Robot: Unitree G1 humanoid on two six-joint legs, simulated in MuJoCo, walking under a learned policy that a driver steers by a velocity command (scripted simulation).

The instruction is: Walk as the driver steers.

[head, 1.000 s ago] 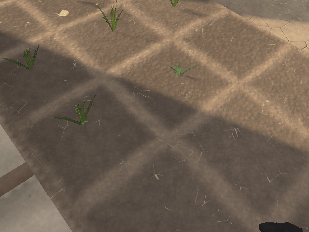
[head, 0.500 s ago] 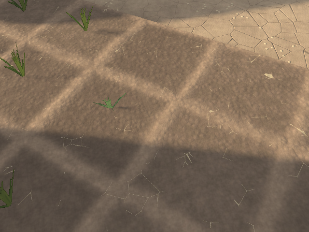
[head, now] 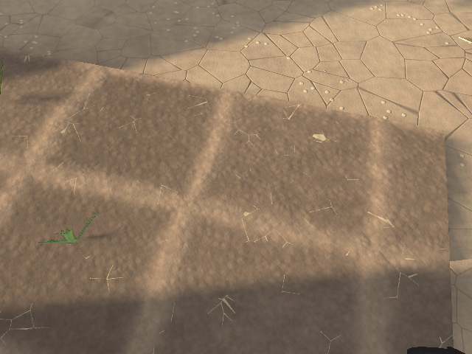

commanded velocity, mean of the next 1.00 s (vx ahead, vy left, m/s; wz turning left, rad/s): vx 0.03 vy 0.00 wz -0.14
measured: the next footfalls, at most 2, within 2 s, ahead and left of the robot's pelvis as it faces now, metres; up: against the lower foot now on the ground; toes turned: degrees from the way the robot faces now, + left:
right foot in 0.26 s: +0.08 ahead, -0.14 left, +0.00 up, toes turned -4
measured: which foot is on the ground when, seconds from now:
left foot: down 0.00-1.00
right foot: up 0.00-0.24, down 0.26-1.00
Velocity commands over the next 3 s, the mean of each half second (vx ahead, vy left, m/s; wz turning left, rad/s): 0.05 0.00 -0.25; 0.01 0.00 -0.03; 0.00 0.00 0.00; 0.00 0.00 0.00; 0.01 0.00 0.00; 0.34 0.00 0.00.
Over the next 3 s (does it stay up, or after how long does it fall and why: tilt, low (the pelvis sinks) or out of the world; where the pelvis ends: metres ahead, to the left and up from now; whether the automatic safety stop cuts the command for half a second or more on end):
stays up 0.21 -0.05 0.01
